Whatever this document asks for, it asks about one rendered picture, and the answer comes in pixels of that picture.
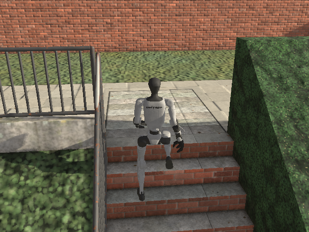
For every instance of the stairs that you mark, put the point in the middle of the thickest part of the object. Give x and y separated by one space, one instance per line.
201 193

